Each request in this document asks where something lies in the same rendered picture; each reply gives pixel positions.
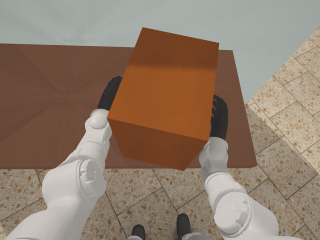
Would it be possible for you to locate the right robot hand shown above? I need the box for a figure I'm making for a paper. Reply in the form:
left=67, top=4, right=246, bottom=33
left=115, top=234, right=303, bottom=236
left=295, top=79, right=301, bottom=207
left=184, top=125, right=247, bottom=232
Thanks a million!
left=210, top=95, right=229, bottom=140

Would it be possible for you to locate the carton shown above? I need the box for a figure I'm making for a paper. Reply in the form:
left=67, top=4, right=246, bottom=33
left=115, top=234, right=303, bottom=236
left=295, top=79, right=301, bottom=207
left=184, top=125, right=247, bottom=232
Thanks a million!
left=107, top=27, right=219, bottom=171

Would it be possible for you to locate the left robot foot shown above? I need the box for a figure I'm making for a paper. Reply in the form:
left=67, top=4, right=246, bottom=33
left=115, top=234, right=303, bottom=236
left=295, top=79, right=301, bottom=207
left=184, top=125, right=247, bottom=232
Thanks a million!
left=131, top=224, right=145, bottom=240

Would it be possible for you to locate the left robot hand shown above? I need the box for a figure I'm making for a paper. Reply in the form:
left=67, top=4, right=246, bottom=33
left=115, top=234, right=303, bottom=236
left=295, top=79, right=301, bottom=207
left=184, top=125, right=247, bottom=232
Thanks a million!
left=97, top=76, right=122, bottom=111

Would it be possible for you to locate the left robot forearm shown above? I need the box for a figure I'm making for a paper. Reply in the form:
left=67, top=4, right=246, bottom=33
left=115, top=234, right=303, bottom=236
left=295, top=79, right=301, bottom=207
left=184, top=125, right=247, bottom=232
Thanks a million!
left=42, top=108, right=112, bottom=204

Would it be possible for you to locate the robot foot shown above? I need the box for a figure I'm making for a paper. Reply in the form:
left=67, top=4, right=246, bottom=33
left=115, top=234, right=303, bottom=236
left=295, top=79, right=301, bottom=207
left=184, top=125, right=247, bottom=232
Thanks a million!
left=131, top=224, right=145, bottom=240
left=176, top=213, right=191, bottom=240

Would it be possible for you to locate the right robot foot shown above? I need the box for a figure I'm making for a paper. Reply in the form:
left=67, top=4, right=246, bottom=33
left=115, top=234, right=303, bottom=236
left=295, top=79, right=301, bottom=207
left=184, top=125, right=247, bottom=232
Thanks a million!
left=176, top=213, right=191, bottom=240

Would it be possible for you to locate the robot right upper arm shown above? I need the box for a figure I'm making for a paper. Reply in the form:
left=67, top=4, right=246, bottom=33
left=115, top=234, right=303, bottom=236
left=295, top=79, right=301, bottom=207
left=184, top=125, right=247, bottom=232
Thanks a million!
left=214, top=191, right=303, bottom=240

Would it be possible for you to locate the right robot forearm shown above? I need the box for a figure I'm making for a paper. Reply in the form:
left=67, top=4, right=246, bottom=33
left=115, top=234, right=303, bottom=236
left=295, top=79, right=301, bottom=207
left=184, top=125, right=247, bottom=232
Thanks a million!
left=199, top=137, right=250, bottom=215

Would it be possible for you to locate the robot left upper arm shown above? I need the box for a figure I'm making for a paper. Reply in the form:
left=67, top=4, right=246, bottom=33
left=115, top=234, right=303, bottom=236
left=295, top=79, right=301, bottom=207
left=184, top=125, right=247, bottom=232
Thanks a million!
left=4, top=158, right=107, bottom=240

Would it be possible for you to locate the table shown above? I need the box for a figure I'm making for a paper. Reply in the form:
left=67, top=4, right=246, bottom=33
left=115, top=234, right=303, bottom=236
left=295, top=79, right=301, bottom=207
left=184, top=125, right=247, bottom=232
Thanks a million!
left=0, top=43, right=258, bottom=170

